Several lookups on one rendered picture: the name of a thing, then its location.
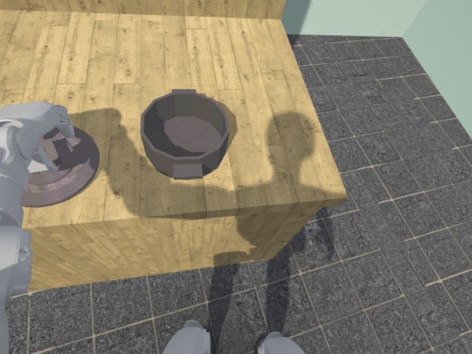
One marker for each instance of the knob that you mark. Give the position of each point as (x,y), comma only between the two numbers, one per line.
(51,151)

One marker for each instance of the left robot upper arm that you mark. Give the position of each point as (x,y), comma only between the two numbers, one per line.
(15,272)

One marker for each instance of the robot right shin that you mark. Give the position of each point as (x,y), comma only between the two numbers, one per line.
(272,335)

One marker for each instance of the left robot forearm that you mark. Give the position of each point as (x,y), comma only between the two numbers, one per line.
(18,143)

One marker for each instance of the table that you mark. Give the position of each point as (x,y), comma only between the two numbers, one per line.
(106,61)

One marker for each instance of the robot shin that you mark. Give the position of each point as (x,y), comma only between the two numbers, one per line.
(272,335)
(192,323)

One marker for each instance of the pot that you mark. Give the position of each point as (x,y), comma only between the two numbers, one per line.
(184,134)

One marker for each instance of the robot left shin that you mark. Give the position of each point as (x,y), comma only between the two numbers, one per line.
(192,323)

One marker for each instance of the left robot hand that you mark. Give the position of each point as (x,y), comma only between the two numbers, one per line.
(43,117)

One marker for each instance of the lid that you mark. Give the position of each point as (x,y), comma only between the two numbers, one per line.
(80,157)

